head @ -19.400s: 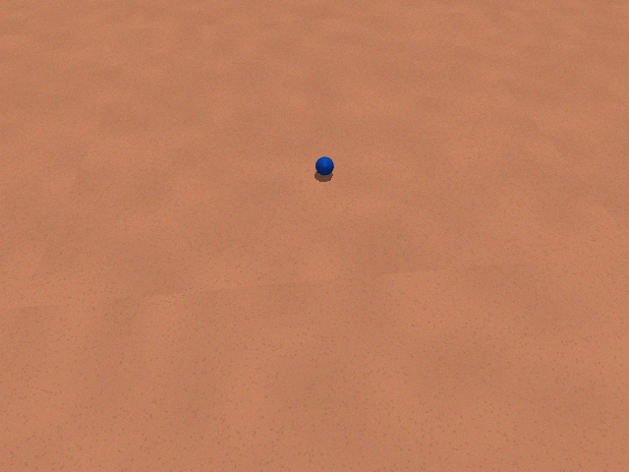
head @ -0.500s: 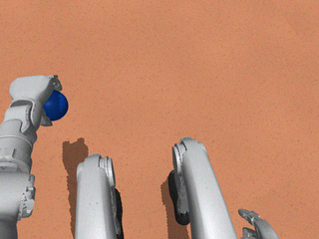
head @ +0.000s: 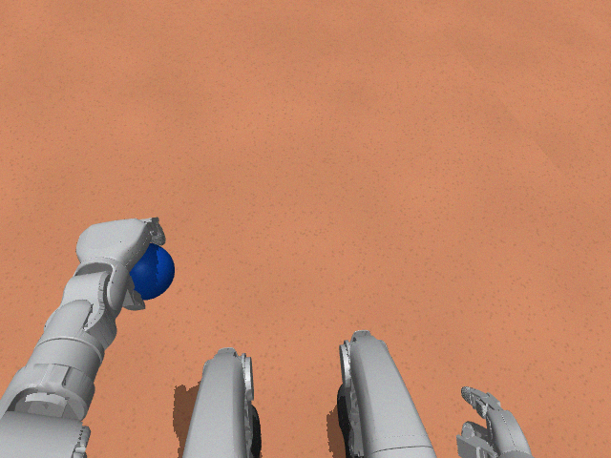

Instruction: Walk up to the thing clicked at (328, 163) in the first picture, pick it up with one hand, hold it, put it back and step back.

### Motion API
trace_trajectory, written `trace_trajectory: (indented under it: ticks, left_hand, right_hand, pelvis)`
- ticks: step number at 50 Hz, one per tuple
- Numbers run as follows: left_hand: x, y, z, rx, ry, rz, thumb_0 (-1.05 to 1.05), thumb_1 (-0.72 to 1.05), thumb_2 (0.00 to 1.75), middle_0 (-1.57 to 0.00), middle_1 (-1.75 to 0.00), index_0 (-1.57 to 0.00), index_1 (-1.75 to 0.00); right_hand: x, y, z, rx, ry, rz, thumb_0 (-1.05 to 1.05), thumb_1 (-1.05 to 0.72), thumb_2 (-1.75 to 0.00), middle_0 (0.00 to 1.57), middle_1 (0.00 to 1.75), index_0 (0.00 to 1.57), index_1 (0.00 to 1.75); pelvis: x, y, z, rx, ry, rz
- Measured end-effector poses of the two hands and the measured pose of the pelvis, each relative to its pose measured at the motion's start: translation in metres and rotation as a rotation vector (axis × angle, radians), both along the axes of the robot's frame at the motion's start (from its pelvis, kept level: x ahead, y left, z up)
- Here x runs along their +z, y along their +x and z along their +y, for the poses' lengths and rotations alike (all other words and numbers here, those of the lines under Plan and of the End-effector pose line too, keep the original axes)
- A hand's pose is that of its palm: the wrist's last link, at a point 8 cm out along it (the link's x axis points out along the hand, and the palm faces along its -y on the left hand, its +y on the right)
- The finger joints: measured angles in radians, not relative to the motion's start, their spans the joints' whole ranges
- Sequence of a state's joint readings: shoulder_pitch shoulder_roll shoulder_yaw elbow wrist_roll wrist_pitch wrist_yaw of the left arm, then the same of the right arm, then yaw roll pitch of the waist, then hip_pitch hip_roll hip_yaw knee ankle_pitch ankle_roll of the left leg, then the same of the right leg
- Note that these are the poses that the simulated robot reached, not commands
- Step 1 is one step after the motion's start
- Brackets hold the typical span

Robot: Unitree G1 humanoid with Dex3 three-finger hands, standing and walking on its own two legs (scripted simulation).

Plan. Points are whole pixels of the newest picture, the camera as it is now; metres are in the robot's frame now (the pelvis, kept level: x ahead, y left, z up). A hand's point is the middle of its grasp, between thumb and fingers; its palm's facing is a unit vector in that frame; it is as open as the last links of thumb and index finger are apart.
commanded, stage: lift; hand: left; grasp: from above
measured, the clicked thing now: (144, 271) +0.39 +0.22 -0.11
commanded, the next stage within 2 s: hold in 0.72 s
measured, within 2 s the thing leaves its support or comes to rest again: neither
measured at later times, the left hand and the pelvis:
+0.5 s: hand (104, 242) +0.37 +0.21 +0.05, palm faces -0.44 -0.07 -0.89, open 11.1 cm; pelvis +0.04 -0.01 +0.13, yaw +0 degrees
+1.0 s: hand (80, 207) +0.38 +0.21 +0.11, palm faces -0.45 -0.05 -0.89, open 11.1 cm; pelvis +0.07 +0.00 +0.17, yaw -1 degrees
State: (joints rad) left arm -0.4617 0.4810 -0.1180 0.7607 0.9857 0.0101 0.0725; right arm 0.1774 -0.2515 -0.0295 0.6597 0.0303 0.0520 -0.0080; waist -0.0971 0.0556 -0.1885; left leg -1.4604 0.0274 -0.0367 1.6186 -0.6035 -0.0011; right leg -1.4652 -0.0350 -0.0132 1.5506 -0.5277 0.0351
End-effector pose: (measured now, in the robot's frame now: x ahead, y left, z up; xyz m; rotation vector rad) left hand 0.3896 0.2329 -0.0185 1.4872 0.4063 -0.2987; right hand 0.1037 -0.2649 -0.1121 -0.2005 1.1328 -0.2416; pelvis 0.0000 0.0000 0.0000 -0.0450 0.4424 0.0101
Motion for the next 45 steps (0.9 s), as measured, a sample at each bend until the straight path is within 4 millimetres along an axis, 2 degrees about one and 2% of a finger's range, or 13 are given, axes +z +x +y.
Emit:
trace_trajectory:
  ticks: [9,21,32,45]
  left_hand:
    - [0.063,-0.018,-0.007,-0.007,-0.005,0.024,-0.03,-0.15,0.58,-0.70,-0.74,-0.58,-0.70]
    - [0.116,-0.016,-0.019,0.001,0.002,0.008,-0.03,-0.15,0.58,-0.69,-0.74,-0.57,-0.70]
    - [0.151,-0.011,-0.020,0.020,-0.006,0.007,-0.02,-0.14,0.56,-0.70,-0.73,-0.58,-0.70]
    - [0.179,-0.004,-0.020,0.006,0.000,0.001,-0.02,-0.15,0.57,-0.71,-0.73,-0.59,-0.69]
  right_hand:
    - [0.061,-0.001,0.001,-0.032,-0.006,-0.041,0.01,-0.92,-0.91,0.20,0.30,0.20,0.30]
    - [0.115,0.002,-0.006,-0.049,-0.014,-0.054,0.01,-0.92,-0.91,0.20,0.30,0.20,0.30]
    - [0.147,0.018,-0.006,-0.048,-0.003,-0.065,0.01,-0.92,-0.91,0.20,0.30,0.20,0.30]
    - [0.170,0.046,-0.004,-0.040,0.010,-0.108,0.01,-0.91,-0.90,0.20,0.30,0.20,0.30]
  pelvis:
    - [0.061,0.013,-0.003,-0.006,0.014,-0.101]
    - [0.116,0.030,-0.005,-0.013,0.025,-0.197]
    - [0.148,0.047,-0.005,-0.018,0.033,-0.254]
    - [0.169,0.063,-0.003,-0.024,0.035,-0.302]
